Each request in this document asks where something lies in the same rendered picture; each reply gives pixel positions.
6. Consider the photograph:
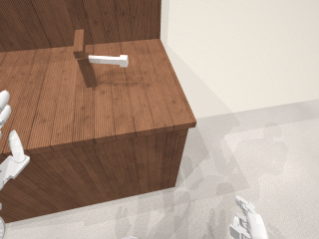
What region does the counter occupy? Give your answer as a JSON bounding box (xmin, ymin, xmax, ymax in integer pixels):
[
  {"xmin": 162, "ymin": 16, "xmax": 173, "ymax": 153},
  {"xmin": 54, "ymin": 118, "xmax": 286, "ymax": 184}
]
[{"xmin": 0, "ymin": 0, "xmax": 197, "ymax": 224}]

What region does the robot left hand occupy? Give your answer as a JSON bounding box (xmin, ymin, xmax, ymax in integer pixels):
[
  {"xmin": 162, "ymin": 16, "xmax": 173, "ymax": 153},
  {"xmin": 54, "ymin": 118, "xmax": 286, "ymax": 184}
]
[{"xmin": 0, "ymin": 90, "xmax": 30, "ymax": 190}]

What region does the robot right hand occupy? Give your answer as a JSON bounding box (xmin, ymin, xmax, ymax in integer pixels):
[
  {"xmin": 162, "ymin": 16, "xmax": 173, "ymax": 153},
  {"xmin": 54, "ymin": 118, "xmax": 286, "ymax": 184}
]
[{"xmin": 229, "ymin": 195, "xmax": 269, "ymax": 239}]

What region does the tap lever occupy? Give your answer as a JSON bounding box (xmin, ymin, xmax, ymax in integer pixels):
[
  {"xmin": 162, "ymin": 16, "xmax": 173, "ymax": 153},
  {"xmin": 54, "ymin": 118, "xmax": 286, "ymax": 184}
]
[{"xmin": 88, "ymin": 55, "xmax": 129, "ymax": 68}]

